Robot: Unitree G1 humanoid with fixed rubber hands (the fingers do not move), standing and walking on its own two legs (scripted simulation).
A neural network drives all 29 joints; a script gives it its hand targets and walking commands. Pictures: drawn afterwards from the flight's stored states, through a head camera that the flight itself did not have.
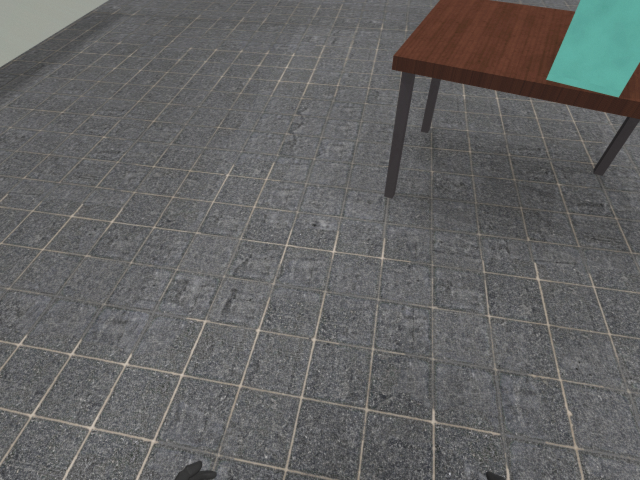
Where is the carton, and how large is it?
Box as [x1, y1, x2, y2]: [546, 0, 639, 97]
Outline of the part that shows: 580,0 546,79 618,97 639,62 639,0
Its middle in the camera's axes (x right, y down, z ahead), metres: +0.83 -0.60 +1.12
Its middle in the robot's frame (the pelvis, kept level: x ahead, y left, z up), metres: +1.27 -0.79 +0.02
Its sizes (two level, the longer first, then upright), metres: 0.210 0.200 0.250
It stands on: a table, 0.66 m high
